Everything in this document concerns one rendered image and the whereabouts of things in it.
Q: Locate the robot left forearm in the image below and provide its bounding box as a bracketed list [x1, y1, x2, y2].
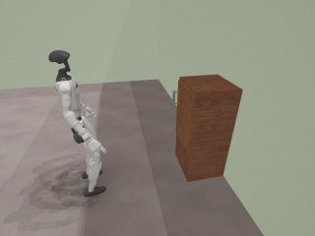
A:
[80, 101, 87, 111]

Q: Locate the robot right forearm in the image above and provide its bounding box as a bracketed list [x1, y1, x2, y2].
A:
[65, 112, 93, 143]

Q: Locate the right robot upper arm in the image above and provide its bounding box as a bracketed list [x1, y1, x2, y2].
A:
[58, 82, 76, 120]

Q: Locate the right robot thigh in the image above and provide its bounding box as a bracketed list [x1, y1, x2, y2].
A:
[73, 130, 101, 167]

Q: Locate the robot left hand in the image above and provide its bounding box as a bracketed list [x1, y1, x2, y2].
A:
[83, 107, 97, 121]

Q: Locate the cupboard door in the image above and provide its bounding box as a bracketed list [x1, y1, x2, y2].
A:
[175, 80, 196, 153]

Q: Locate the robot right hand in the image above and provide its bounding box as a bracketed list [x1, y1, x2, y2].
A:
[87, 139, 107, 159]

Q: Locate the robot right shin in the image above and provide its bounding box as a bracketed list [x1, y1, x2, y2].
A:
[88, 161, 102, 192]

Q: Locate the handle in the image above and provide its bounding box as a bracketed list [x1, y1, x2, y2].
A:
[172, 90, 179, 105]

